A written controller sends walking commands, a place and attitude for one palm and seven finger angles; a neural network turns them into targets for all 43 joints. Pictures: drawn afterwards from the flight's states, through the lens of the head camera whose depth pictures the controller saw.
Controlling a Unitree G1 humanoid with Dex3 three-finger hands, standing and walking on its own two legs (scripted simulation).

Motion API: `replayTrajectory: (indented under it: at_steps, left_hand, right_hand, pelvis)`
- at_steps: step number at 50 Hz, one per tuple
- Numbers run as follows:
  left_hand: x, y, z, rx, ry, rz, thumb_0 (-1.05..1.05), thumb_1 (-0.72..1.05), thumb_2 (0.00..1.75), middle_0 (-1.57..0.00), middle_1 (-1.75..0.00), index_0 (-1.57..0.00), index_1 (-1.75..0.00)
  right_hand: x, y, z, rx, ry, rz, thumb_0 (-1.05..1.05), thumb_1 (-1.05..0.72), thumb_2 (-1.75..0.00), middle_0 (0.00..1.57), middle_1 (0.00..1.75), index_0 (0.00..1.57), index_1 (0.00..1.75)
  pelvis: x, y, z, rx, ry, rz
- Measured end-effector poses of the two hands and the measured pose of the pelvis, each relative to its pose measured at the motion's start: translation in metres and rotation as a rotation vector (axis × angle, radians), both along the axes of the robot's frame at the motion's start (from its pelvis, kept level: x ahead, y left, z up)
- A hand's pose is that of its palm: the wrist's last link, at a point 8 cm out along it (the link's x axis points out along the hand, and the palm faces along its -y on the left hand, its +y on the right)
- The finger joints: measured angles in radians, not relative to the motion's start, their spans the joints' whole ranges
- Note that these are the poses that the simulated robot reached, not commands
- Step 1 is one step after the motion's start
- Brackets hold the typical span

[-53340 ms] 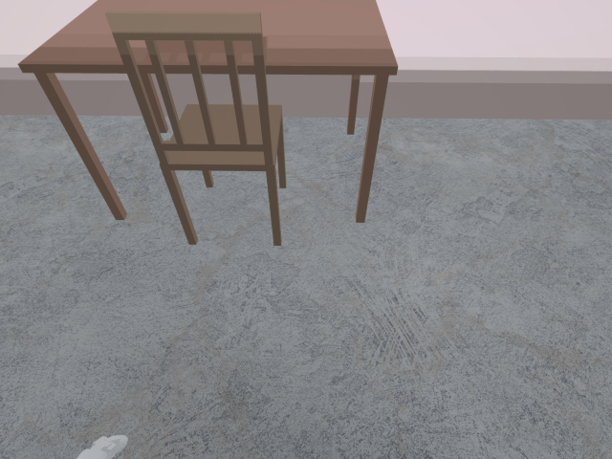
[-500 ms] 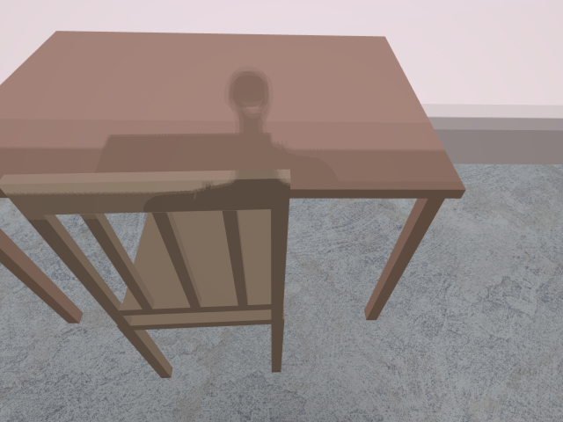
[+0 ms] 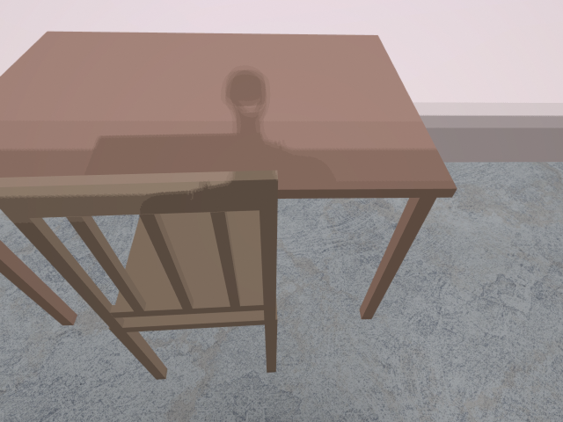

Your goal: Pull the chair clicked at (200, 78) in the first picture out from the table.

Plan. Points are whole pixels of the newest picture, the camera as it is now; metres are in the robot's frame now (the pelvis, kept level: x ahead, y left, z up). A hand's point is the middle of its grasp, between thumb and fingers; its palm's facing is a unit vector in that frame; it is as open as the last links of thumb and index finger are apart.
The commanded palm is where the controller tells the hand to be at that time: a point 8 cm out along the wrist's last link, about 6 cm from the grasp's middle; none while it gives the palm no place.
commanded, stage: look again from close up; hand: left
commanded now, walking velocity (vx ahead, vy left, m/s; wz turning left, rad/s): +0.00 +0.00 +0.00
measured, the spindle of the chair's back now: (171, 266) +0.39 +0.23 -0.09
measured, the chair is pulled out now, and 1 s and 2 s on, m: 0.04 0.04 0.04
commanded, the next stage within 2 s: shuffle to correct the standing spot in 0.02 s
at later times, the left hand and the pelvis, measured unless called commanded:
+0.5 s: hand out of the picture +0.01 +0.18 -0.18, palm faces +0.05 -0.97 -0.23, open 7.4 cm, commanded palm none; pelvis +0.00 +0.00 -0.01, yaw +3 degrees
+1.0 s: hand out of the picture +0.03 +0.18 -0.18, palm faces +0.05 -0.98 -0.20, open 7.4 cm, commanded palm none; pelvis +0.03 +0.00 -0.01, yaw +2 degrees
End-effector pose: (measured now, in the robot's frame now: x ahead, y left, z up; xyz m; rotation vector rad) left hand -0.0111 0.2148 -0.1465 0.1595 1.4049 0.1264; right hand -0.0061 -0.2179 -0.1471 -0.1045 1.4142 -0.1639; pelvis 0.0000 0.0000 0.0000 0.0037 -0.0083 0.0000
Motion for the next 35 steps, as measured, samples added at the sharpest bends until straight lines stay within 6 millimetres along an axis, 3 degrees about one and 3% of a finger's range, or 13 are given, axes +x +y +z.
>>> replayTrajectory:
  at_steps: [17, 26, 35]
  left_hand:
    - [0.003, 0.000, -0.001, 0.025, -0.017, 0.024, 0.01, 0.90, 0.89, -0.20, -0.30, -0.20, -0.30]
    - [0.019, 0.017, -0.004, 0.050, -0.084, 0.038, 0.01, 0.90, 0.89, -0.20, -0.30, -0.20, -0.30]
    - [0.041, 0.023, -0.001, 0.048, -0.124, 0.034, 0.01, 0.90, 0.89, -0.20, -0.30, -0.20, -0.30]
  right_hand:
    - [0.000, -0.004, -0.005, 0.009, 0.023, 0.025, 0.00, -0.91, -0.90, 0.20, 0.30, 0.20, 0.30]
    - [0.037, -0.009, -0.011, -0.013, -0.090, 0.078, 0.00, -0.92, -0.90, 0.19, 0.30, 0.20, 0.30]
    - [0.075, -0.004, -0.002, -0.024, -0.166, 0.114, 0.00, -0.93, -0.90, 0.20, 0.30, 0.20, 0.30]
  pelvis:
    - [-0.002, -0.006, -0.004, -0.008, 0.008, 0.030]
    - [0.006, 0.002, -0.014, -0.016, 0.009, 0.055]
    - [0.016, 0.006, -0.010, -0.006, 0.005, 0.046]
